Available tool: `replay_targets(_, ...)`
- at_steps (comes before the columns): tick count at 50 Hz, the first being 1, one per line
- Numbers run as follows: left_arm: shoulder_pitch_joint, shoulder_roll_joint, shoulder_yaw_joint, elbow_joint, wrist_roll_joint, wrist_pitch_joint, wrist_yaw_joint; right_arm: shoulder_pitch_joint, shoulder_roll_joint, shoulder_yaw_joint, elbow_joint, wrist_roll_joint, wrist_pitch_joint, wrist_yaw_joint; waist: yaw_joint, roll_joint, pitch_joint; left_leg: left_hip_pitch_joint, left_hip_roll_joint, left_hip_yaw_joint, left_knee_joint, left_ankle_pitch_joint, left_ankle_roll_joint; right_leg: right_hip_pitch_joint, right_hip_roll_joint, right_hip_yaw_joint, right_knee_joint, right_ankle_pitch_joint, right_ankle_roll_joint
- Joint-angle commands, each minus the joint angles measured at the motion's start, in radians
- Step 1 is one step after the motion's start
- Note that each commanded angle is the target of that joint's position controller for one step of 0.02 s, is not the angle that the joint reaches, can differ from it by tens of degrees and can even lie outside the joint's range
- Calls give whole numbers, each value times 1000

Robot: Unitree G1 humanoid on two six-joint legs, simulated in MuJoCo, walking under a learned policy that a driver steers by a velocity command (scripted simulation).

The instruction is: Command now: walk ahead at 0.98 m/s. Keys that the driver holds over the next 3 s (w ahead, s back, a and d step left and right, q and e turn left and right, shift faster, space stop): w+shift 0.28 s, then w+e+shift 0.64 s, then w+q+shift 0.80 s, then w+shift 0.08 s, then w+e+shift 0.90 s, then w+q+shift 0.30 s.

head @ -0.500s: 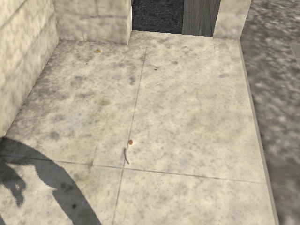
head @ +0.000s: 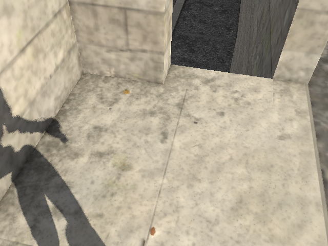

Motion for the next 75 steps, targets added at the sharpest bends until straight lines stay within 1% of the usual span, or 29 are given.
replay_targets(1, -132, 96, 6, -97, -4, -35, 18, 0, -41, 0, -52, -24, 1, -4, -76, -54, 166, -26, 41, 9, -182, 213, -42, -221, -241, 207, -292, 33, -166)
replay_targets(8, 46, 160, 8, -58, -24, -6, 49, -278, -37, 5, -150, 9, -35, 54, 22, -46, 203, 66, -65, 93, -703, 395, -27, 123, -294, 97, -307, 245, -115)
replay_targets(12, -6, 219, 23, -62, 38, 44, 48, 51, -168, -57, -108, 30, -19, 47, -194, -197, -56, 401, -195, 161, -641, 119, 56, 320, -326, 66, 161, 1085, -71)
replay_targets(13, -61, 198, 13, -89, 43, 50, 50, 304, -214, -76, -41, 25, -4, 33, -317, -180, -188, 764, -127, 84, -587, 73, 86, 83, -294, 48, 499, 982, -42)
replay_targets(14, 129, -8, -36, -113, 26, 21, 26, 424, -328, -104, -3, -19, -7, 33, -190, 178, -406, 1237, 152, -477, -662, -387, 269, -394, -104, 101, 982, 325, 12)
replay_targets(15, 135, 3, -45, -84, -33, -19, 20, 466, -237, -89, 17, -27, -17, 42, -209, 265, -515, 1311, 218, -839, -924, -693, 255, -534, -37, 269, 1114, -197, -24)
replay_targets(16, -42, 120, -13, -138, -83, -32, 26, 394, -155, -69, 27, -26, -22, 36, -215, 208, -294, 1176, 202, -708, -974, -610, 166, -645, -100, 250, 1153, -164, -59)
replay_targets(18, -202, 107, -12, -191, -59, -32, 38, 222, -97, -52, 17, -39, -34, 44, -142, -49, -78, 810, 147, -406, -985, -280, 110, -610, -189, 221, 1055, -36, -59)
replay_targets(25, -194, 56, 9, -197, -49, 71, 36, 128, -62, -48, 78, -42, -49, 35, -30, 8, 126, 499, 24, 107, -1104, 118, -1, -599, -265, 222, 851, 220, -17)
replay_targets(34, -432, 82, 20, -327, -37, 25, -43, 234, -170, -50, 75, -51, -10, -43, -66, -17, 161, 808, 31, 360, -1008, 883, -113, -579, -115, -89, 385, 423, -67)
replay_targets(37, -110, 190, 75, -283, -54, 57, -41, 145, -272, -80, 29, -43, 27, -72, 142, 120, -34, 801, 89, 342, -587, 1456, -84, -162, -17, -139, 462, 220, -110)
replay_targets(38, 162, 276, 116, -212, -46, 78, -22, 48, -271, -83, -10, -35, 25, -60, 269, 104, -133, 654, 74, 298, -272, 1348, -57, 149, -37, -34, 412, 172, -152)
replay_targets(39, 246, 253, 111, -162, -46, 97, 6, -34, -165, -55, -26, -19, 1, -23, 299, -109, -56, 424, -109, 301, 197, 403, -65, 261, -81, 78, 301, 181, -181)
replay_targets(40, 132, 220, 80, -181, -4, 84, -3, 66, 57, 4, -97, -20, -52, 10, 67, -452, -25, 16, -259, 123, 530, -419, -71, 372, -138, 435, 287, 121, -298)
replay_targets(41, 46, 169, 58, -245, 26, 55, -3, 105, 31, 17, -178, 12, -100, 28, 13, -402, -182, -165, -262, -74, 577, -385, -19, 443, -293, 888, 30, -290, -421)
replay_targets(42, 62, 143, 63, -258, 19, 36, -5, -10, -78, -2, -207, 15, -121, 33, 59, -187, -136, -170, -225, -86, 483, -277, 24, 362, -302, 952, -124, -393, -365)
replay_targets(44, -90, 150, 58, -291, -1, 3, -18, 13, -76, -7, -203, -17, -102, 18, -87, 116, -15, -52, -142, -108, 261, -134, 11, 17, -278, 885, -145, -375, -314)
replay_targets(47, -197, 110, 38, -313, -9, 10, 12, 75, -101, -24, -186, -32, -45, 3, -159, 73, 53, 105, -65, -72, 10, -95, -78, -251, -158, 595, -143, -157, -274)
replay_targets(51, -79, 81, 22, -258, -26, 14, 51, -149, 0, 12, -245, -51, -28, -6, 2, -61, 95, 225, -51, 63, -404, 338, -110, -341, -77, 302, -132, 95, -197)
replay_targets(56, 38, 130, 26, -191, -22, 0, 30, -320, -49, -4, -284, 18, -44, 12, 136, -101, 148, 69, -83, 99, -696, 362, -53, 58, -205, 282, -172, 188, -158)
replay_targets(60, -19, 181, 32, -178, 23, 17, 37, -202, -117, -35, -284, 23, -50, 49, 19, -146, 32, 132, -196, 186, -693, 194, 35, 322, -258, 156, 23, 1039, -74)
replay_targets(62, -147, 246, 47, -221, 56, 33, 36, 164, -191, -72, -201, 30, -25, 40, -189, -173, -148, 464, -229, 195, -623, 157, 70, 271, -263, 109, 395, 1384, -59)
replay_targets(63, -268, 246, 44, -274, 66, 27, 47, 431, -240, -89, -136, 24, -6, 32, -336, -53, -264, 855, -157, 68, -592, 208, 92, -18, -210, 66, 792, 1184, -22)
replay_targets(64, -108, 44, -4, -320, 43, 5, 23, 439, -237, -73, -86, -10, -14, 40, -149, 356, -323, 1266, 36, -471, -646, -4, 303, -584, 8, 153, 1201, -120, 85)
replay_targets(65, -141, 127, -16, -340, -1, -29, 5, 440, -190, -84, -101, -15, -10, 35, -206, 290, -397, 1349, 104, -782, -866, -266, 359, -745, 19, 235, 1269, -193, 64)
replay_targets(66, -221, 154, -11, -369, -26, -50, 2, 389, -161, -82, -120, -29, -2, 19, -208, 155, -255, 1257, 100, -725, -887, -289, 315, -817, -50, 260, 1231, -139, 33)
replay_targets(68, -330, 123, -25, -401, 30, -71, 16, 289, -139, -77, -141, -28, 9, 28, -107, -149, -62, 876, 17, -579, -953, -131, 274, -729, -89, 215, 1055, -79, 19)
replay_targets(72, -235, 155, -10, -395, 44, -26, 45, 216, -145, -74, -133, 0, 19, 13, 26, -65, 67, 503, -109, -345, -956, 224, 244, -541, -151, 156, 740, -54, 85)
replay_targets(75, -385, 100, -25, -442, 65, -29, 61, 242, -152, -78, -100, 8, 25, 0, -36, -19, 110, 267, -208, -232, -878, 399, 177, -301, -93, 79, 400, 240, 81)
